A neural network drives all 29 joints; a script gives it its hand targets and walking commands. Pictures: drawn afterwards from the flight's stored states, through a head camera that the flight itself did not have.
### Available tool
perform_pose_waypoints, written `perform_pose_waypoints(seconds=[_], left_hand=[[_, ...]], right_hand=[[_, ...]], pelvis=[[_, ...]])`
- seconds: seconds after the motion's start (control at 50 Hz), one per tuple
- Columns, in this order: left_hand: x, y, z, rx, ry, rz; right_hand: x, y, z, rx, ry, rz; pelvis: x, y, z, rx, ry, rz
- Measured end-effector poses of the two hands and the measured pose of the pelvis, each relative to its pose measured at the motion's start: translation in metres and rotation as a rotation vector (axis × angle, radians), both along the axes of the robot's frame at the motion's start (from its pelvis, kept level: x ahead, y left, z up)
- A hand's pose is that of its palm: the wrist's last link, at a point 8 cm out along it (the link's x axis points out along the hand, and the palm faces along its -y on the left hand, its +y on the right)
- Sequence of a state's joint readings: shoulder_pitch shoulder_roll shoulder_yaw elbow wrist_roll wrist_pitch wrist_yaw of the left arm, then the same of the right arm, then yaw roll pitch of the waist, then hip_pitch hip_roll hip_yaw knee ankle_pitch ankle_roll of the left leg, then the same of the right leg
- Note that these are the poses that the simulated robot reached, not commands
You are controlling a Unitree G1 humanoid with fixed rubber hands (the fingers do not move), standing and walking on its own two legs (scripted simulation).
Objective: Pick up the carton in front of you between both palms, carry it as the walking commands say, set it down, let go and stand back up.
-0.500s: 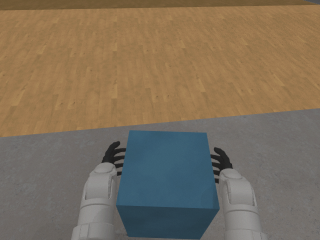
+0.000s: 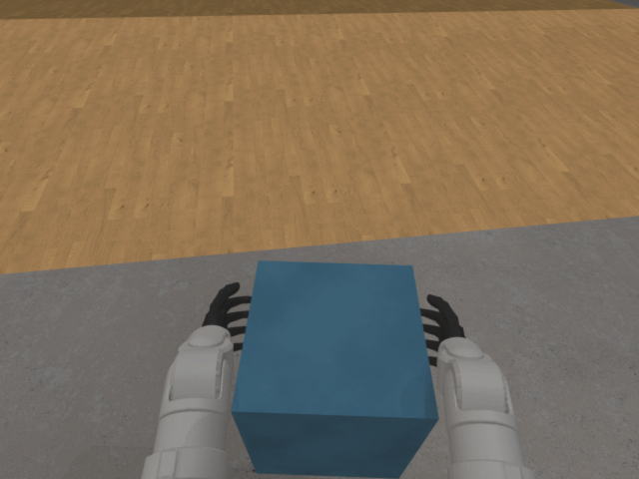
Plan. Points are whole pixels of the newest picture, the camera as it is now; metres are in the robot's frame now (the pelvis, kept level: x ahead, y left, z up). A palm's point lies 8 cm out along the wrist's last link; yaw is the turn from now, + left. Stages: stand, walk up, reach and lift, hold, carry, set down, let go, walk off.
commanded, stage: hold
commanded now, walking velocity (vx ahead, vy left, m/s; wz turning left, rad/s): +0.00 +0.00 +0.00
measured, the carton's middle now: (331, 373) +0.29 +0.00 -0.03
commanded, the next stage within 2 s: carry in 0.60 s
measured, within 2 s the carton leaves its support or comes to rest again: neither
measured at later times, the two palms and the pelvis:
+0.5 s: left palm (216, 340) +0.29 +0.15 +0.05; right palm (451, 352) +0.28 -0.15 +0.05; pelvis +0.00 +0.00 +0.00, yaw +0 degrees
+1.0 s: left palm (217, 271) +0.37 +0.16 +0.10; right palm (439, 285) +0.36 -0.14 +0.09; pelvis +0.09 +0.01 -0.01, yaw -1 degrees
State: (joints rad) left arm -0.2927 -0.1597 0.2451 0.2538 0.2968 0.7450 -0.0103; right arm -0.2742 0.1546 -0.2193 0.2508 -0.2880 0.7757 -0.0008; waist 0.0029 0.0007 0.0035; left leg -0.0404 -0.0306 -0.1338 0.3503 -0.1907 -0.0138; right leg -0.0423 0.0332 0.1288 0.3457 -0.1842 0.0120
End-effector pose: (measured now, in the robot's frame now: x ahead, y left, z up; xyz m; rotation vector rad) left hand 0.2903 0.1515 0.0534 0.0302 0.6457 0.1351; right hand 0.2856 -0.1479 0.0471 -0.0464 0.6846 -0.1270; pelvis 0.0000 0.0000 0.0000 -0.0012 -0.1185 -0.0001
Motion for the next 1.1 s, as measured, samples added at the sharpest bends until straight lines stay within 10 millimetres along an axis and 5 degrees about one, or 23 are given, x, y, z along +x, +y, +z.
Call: perform_pose_waypoints(seconds=[0.58,0.74,0.88,1.0,1.1], left_hand=[[-0.003,-0.001,0.000,0.000,0.001,0.003],[0.008,0.004,0.006,-0.012,-0.050,0.012],[0.034,0.023,0.026,-0.048,-0.115,0.038],[0.075,0.009,0.044,-0.062,-0.121,0.023],[0.101,0.002,0.036,-0.072,-0.074,0.034]], right_hand=[[-0.002,-0.001,0.000,0.003,0.000,-0.001],[0.011,0.004,0.007,0.009,-0.052,-0.007],[0.040,0.023,0.031,0.026,-0.117,-0.011],[0.071,0.009,0.045,0.046,-0.123,-0.054],[0.099,0.002,0.038,0.073,-0.078,-0.075]], pelvis=[[-0.003,-0.001,0.000,0.000,-0.006,0.000],[0.006,0.003,-0.006,-0.004,0.112,0.022],[0.043,0.019,-0.010,0.001,0.176,-0.012],[0.090,0.012,-0.006,-0.028,0.212,-0.016],[0.138,0.005,-0.010,-0.020,0.225,0.032]])
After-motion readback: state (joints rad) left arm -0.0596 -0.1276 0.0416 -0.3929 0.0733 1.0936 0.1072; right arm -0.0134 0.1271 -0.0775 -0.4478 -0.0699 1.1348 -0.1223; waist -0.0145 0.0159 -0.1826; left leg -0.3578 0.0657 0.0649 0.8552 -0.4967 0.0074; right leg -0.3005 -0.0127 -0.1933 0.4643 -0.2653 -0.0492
